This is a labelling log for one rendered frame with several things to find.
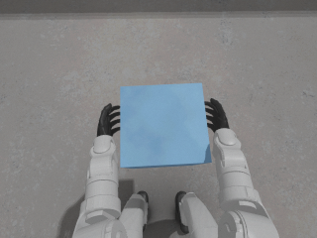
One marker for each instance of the carton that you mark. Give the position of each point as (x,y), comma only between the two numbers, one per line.
(163,125)

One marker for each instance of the robot left upper arm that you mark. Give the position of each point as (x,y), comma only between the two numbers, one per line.
(108,228)

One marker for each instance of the robot right upper arm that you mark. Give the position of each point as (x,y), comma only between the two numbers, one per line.
(241,224)

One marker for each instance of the robot right forearm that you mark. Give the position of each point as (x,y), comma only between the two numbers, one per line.
(235,183)

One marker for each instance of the right robot hand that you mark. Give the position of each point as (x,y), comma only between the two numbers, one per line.
(218,117)

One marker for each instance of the robot left shin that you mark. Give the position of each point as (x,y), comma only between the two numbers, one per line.
(138,196)

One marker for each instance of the left robot hand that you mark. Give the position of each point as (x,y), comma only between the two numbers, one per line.
(104,125)

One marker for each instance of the robot left foot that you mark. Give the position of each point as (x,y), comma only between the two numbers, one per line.
(146,198)

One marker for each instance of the robot left forearm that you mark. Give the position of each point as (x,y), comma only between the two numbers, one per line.
(101,199)

